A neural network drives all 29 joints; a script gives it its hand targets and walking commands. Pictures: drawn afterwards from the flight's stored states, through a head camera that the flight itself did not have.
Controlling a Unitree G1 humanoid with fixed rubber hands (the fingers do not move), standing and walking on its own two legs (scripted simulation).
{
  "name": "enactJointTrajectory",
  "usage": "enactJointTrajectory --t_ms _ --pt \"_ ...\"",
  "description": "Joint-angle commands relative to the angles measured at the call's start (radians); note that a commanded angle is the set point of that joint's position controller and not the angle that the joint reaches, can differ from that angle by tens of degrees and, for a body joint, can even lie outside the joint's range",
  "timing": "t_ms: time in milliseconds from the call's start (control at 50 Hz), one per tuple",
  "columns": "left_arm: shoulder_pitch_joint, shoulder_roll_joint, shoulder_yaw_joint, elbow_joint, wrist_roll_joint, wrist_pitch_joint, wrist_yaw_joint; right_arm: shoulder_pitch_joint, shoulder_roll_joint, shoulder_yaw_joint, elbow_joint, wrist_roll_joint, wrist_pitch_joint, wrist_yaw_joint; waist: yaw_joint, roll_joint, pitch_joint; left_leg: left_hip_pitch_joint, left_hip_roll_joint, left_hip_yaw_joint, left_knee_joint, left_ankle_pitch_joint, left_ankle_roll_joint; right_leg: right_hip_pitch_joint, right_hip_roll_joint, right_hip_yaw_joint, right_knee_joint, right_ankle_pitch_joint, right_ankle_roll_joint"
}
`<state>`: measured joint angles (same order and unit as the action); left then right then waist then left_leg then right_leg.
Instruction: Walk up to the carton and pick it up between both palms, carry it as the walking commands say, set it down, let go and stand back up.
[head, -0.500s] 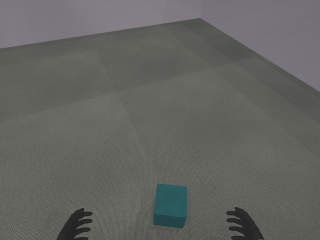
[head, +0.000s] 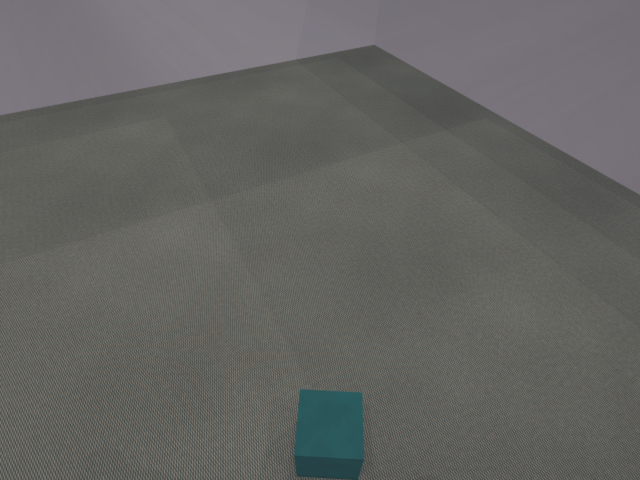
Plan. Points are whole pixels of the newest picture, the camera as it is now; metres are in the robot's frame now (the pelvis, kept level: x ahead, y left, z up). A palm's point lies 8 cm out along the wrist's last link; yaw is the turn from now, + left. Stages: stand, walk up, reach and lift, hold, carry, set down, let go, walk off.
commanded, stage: stand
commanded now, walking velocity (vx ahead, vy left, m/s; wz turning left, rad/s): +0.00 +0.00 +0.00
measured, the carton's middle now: (329, 435) +0.42 -0.04 -0.67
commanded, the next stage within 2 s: none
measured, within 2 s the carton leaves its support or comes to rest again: neither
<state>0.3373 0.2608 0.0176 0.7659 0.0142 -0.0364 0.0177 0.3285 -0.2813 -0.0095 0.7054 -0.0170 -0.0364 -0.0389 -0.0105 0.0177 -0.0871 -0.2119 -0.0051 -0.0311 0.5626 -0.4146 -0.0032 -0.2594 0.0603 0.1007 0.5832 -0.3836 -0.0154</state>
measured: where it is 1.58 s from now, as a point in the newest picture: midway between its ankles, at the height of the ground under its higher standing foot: outside the picture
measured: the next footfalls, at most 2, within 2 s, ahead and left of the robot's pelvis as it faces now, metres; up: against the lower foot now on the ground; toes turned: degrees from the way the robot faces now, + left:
none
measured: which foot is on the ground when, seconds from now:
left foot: down 0.00-1.00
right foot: down 0.00-1.00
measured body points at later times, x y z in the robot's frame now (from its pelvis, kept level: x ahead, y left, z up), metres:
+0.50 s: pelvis +0.01 +0.00 +0.00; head +0.01 -0.01 +0.45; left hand +0.04 +0.25 -0.14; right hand +0.02 -0.27 -0.14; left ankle -0.08 +0.12 -0.73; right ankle -0.05 -0.12 -0.73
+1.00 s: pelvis -0.01 +0.00 +0.01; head -0.01 +0.00 +0.46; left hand -0.03 +0.24 -0.15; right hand -0.06 -0.23 -0.15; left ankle -0.08 +0.12 -0.73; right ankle -0.05 -0.12 -0.73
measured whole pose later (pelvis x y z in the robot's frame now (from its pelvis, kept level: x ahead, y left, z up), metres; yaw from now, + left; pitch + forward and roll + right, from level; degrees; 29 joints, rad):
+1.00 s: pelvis -0.01 +0.00 +0.01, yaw -2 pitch -1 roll +0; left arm 0.36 0.18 -0.03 1.10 0.00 0.01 0.05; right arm 0.36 -0.20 0.05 1.12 -0.01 0.01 -0.05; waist -0.01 0.01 0.01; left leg -0.09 0.00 0.00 0.47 -0.36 0.00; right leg -0.15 0.06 0.13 0.51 -0.33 -0.01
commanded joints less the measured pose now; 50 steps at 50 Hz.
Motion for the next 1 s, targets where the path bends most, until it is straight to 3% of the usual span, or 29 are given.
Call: enactJointTrajectory --t_ms 0,220,640,980 --pt "0.045 0.122 0.026 -0.033 -0.003 -0.003 0.008 0.041 -0.115 -0.025 -0.035 0.005 -0.003 -0.008 0.0 -0.015 0.018 0.042 0.079 -0.047 -0.025 0.469 0.009 -0.011 -0.099 0.065 -0.035 0.535 -0.013" --pt "0.055 0.114 0.017 0.035 -0.008 0.022 0.02 0.078 -0.11 -0.01 0.059 0.009 0.025 -0.018 0.001 -0.025 0.043 0.066 0.069 -0.015 -0.027 0.466 0.015 0.02 -0.1 0.079 -0.029 0.604 -0.033" --pt "0.08 0.054 -0.015 0.23 -0.009 0.041 0.026 0.108 -0.058 0.033 0.305 0.005 0.044 -0.017 0.002 -0.021 0.142 0.125 0.084 -0.02 -0.12 0.395 0.026 0.039 -0.098 0.089 -0.116 0.472 -0.035" --pt "0.097 0.004 -0.039 0.331 -0.01 0.046 0.033 0.108 -0.006 0.047 0.417 0.004 0.048 -0.016 0.002 -0.021 0.182 0.119 0.084 -0.023 -0.151 0.348 0.031 0.03 -0.099 0.085 -0.145 0.398 -0.022"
